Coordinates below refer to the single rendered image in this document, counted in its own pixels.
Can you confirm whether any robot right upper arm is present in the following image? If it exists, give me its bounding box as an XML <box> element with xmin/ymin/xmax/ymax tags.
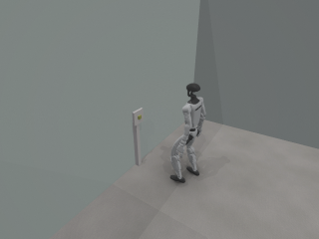
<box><xmin>198</xmin><ymin>97</ymin><xmax>206</xmax><ymax>118</ymax></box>

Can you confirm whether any left robot forearm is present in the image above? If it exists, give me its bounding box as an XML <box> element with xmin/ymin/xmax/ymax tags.
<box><xmin>180</xmin><ymin>124</ymin><xmax>190</xmax><ymax>146</ymax></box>

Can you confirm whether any right robot hand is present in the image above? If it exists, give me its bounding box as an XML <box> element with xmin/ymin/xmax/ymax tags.
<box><xmin>196</xmin><ymin>126</ymin><xmax>202</xmax><ymax>137</ymax></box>

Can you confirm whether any right robot forearm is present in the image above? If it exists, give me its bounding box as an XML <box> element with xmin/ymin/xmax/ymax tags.
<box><xmin>197</xmin><ymin>116</ymin><xmax>206</xmax><ymax>128</ymax></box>

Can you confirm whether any robot left upper arm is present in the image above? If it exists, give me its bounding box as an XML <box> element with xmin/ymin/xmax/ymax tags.
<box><xmin>182</xmin><ymin>104</ymin><xmax>192</xmax><ymax>129</ymax></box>

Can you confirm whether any robot right thigh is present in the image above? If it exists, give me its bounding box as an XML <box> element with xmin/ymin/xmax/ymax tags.
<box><xmin>186</xmin><ymin>130</ymin><xmax>199</xmax><ymax>154</ymax></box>

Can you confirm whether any left robot hand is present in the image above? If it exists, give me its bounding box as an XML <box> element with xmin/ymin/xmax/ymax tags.
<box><xmin>175</xmin><ymin>145</ymin><xmax>185</xmax><ymax>157</ymax></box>

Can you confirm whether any panel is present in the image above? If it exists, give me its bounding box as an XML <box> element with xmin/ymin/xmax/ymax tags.
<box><xmin>132</xmin><ymin>108</ymin><xmax>144</xmax><ymax>166</ymax></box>

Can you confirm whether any humanoid robot torso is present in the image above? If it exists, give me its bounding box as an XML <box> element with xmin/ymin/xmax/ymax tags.
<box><xmin>184</xmin><ymin>100</ymin><xmax>201</xmax><ymax>140</ymax></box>

